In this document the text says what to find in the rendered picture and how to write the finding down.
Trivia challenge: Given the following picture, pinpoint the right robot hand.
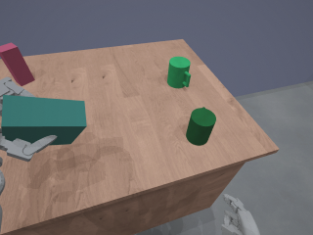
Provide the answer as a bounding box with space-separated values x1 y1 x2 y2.
221 194 260 235

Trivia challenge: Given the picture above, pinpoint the sponge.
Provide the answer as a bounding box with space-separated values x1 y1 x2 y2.
1 95 87 146

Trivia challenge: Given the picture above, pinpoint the left robot hand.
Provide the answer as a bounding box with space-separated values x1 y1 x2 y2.
0 76 58 162

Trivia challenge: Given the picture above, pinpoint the table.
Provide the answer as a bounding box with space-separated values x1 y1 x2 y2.
0 39 280 235

